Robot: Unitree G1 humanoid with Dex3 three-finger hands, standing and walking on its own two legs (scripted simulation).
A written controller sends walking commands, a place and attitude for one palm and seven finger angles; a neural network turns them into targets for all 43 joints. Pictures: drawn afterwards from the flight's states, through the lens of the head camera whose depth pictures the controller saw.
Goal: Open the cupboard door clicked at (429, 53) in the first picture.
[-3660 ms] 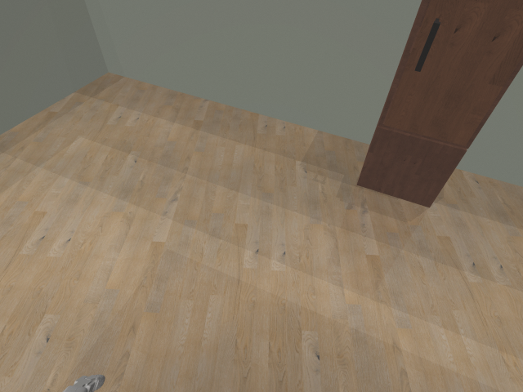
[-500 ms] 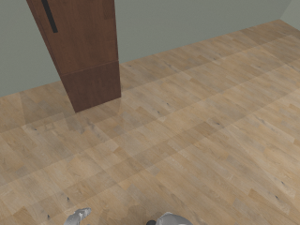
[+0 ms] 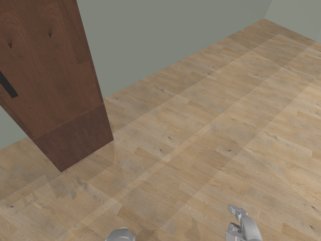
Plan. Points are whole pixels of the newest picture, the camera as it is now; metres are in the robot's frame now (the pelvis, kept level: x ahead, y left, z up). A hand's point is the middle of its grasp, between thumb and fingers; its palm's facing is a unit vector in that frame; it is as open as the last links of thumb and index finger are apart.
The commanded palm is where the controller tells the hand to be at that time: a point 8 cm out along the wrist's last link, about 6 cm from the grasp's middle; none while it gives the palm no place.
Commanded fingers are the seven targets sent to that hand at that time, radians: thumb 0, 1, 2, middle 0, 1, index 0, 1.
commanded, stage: walk to a spot facing it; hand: left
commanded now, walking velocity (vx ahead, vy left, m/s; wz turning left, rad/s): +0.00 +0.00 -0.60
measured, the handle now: out of the picture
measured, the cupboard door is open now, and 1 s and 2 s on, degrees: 0 0 0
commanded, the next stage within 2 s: none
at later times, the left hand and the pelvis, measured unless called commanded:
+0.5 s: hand (126, 194) +0.25 +0.13 -0.13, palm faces -0.26 -0.92 -0.30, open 7.4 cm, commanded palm none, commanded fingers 0.00 0.90 0.90 -0.20 -0.30 -0.20 -0.30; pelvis +0.08 -0.03 +0.01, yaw -17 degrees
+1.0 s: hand (117, 181) +0.29 +0.18 -0.16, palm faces -0.50 -0.85 -0.19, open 7.4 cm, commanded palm none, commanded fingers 0.00 0.90 0.90 -0.20 -0.30 -0.20 -0.30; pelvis +0.12 +0.03 +0.02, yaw -35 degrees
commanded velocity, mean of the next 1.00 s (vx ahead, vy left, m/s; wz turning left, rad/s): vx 0.00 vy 0.00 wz -0.60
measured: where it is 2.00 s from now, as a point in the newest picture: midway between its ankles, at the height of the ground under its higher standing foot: outside the picture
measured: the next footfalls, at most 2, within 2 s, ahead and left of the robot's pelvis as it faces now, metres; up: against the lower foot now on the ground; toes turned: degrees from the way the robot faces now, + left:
right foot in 0.32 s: +0.14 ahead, -0.12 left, +0.00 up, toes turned -21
left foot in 0.84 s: +0.19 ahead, +0.10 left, +0.00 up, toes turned -25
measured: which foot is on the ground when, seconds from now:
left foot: down 0.00-0.32, up 0.34-0.82, down 0.84-1.00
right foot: up 0.00-0.30, down 0.32-0.84, up 0.86-1.00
